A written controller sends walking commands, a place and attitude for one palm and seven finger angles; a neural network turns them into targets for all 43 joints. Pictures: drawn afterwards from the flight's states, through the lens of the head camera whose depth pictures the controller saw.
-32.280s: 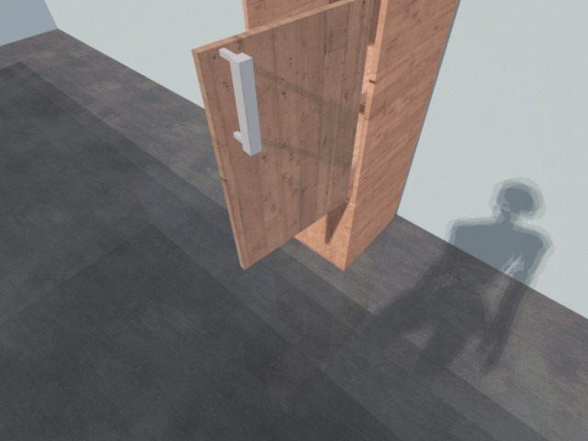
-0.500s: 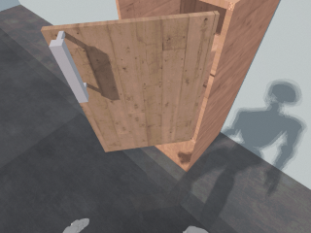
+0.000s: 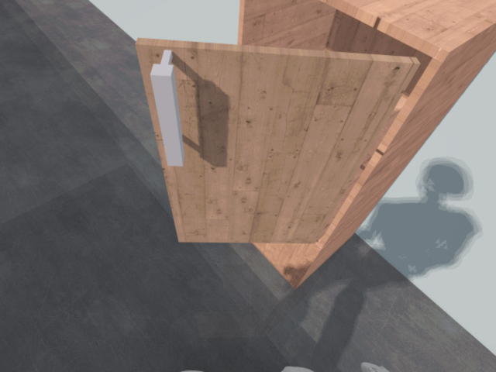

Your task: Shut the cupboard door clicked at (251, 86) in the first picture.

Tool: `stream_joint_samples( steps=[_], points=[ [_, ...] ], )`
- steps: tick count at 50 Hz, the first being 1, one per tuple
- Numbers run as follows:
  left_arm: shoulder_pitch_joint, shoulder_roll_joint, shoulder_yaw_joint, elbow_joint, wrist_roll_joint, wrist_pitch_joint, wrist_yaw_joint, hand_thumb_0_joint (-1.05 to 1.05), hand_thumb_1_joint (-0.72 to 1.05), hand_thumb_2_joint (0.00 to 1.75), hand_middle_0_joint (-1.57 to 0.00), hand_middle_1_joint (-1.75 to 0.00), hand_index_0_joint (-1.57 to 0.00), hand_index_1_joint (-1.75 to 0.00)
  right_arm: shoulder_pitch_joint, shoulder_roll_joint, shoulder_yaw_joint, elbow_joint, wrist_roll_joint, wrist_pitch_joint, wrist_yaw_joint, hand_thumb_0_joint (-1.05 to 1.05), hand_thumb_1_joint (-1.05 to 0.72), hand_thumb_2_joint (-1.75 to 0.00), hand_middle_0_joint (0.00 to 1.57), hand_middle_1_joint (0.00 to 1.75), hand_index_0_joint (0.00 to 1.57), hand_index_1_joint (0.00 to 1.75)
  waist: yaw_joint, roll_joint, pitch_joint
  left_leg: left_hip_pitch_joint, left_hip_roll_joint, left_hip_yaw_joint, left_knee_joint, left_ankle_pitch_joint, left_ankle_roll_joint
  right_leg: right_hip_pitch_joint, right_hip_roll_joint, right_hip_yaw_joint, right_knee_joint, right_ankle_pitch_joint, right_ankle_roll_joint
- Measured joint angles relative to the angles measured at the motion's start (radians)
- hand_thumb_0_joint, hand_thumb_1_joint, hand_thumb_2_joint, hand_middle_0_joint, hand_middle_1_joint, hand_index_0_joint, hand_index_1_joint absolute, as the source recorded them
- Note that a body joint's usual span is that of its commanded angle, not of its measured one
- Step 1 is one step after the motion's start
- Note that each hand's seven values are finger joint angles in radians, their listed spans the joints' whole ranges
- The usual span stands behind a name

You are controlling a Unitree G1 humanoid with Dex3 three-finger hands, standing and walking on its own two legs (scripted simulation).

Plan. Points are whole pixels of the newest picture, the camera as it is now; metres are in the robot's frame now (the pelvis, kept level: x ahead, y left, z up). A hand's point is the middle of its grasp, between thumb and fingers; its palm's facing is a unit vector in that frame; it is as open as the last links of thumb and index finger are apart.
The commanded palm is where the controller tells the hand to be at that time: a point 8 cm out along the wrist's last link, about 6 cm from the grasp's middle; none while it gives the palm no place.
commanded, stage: come to a stop and stand still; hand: left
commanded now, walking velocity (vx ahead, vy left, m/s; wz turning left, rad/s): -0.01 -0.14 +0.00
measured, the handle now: (172, 112) +0.44 +0.17 +0.16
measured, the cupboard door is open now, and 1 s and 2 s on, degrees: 51 51 51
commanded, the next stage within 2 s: look again from close up in 0.68 s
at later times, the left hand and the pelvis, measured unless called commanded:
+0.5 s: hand out of the picture -0.03 +0.13 -0.17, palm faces -0.01 -0.99 -0.17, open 7.3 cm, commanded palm none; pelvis -0.04 -0.04 +0.00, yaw -1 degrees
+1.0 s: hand out of the picture -0.03 +0.14 -0.18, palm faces +0.02 -0.98 -0.17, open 7.4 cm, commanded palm none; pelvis -0.03 -0.02 -0.01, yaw +0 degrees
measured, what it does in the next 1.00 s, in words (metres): steps on the spot: right foot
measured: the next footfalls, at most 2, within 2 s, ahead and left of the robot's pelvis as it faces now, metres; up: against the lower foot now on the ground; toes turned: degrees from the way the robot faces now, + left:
right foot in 0.26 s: -0.03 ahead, -0.15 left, +0.00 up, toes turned -1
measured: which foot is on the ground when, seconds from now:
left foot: down 0.00-1.00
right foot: up 0.00-0.24, down 0.26-1.00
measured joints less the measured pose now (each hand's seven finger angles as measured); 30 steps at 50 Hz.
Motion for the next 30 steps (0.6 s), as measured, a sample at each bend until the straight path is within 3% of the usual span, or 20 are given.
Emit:
stream_joint_samples(
  steps=[3, 6, 9, 13, 20, 30],
  points=[
    [0.022, 0.005, -0.001, 0.009, -0.001, 0.000, -0.005, 0.00, 0.91, 0.90, -0.20, -0.30, -0.20, -0.30, 0.017, 0.011, 0.008, 0.010, 0.005, -0.005, -0.007, 0.00, -0.90, -0.90, 0.21, 0.30, 0.20, 0.30, -0.001, 0.004, -0.010, 0.014, 0.004, 0.003, -0.045, 0.031, 0.001, 0.016, 0.006, 0.016, 0.034, 0.020, 0.012],
    [0.039, 0.002, -0.006, 0.022, -0.002, 0.006, -0.011, 0.00, 0.91, 0.90, -0.20, -0.30, -0.20, -0.30, 0.035, 0.018, 0.009, 0.029, 0.006, -0.007, -0.006, 0.00, -0.90, -0.90, 0.21, 0.30, 0.20, 0.30, -0.009, 0.013, -0.023, 0.019, 0.011, 0.006, -0.073, 0.054, -0.002, 0.068, -0.004, 0.011, -0.043, 0.020, 0.014],
    [0.047, -0.010, -0.014, 0.036, -0.001, 0.006, -0.018, 0.00, 0.91, 0.90, -0.20, -0.30, -0.20, -0.30, 0.055, 0.017, 0.004, 0.055, 0.005, -0.006, -0.002, 0.00, -0.90, -0.90, 0.21, 0.30, 0.20, 0.30, -0.023, 0.028, -0.033, 0.014, 0.018, 0.007, -0.084, 0.069, -0.008, 0.139, -0.016, -0.006, -0.185, 0.029, 0.004],
    [0.063, -0.019, -0.026, 0.048, 0.000, -0.017, -0.020, 0.00, 0.91, 0.90, -0.20, -0.30, -0.20, -0.30, 0.092, 0.014, -0.008, 0.095, 0.016, -0.004, 0.003, 0.00, -0.91, -0.90, 0.21, 0.30, 0.20, 0.30, -0.032, 0.011, -0.055, -0.013, 0.004, 0.024, -0.066, 0.077, -0.026, 0.255, -0.039, 0.001, -0.467, 0.170, -0.018],
    [0.084, -0.080, -0.055, 0.101, -0.004, -0.044, -0.018, 0.00, 0.91, 0.90, -0.20, -0.30, -0.20, -0.30, 0.166, -0.009, -0.012, 0.174, 0.017, 0.003, 0.013, 0.00, -0.91, -0.90, 0.20, 0.30, 0.20, 0.30, -0.066, 0.052, -0.069, 0.019, 0.024, 0.004, -0.110, 0.116, -0.053, 0.281, -0.014, -0.012, -0.495, 0.194, -0.019],
    [0.103, -0.105, -0.056, 0.131, -0.011, -0.047, -0.011, 0.01, 0.92, 0.90, -0.20, -0.30, -0.20, -0.30, 0.257, 0.027, -0.001, 0.239, 0.012, 0.003, 0.005, 0.00, -0.91, -0.90, 0.20, 0.30, 0.20, 0.30, -0.070, 0.031, -0.064, 0.025, 0.047, -0.010, -0.114, 0.122, -0.074, 0.291, 0.011, -0.022, -0.507, 0.202, -0.041]
  ],
)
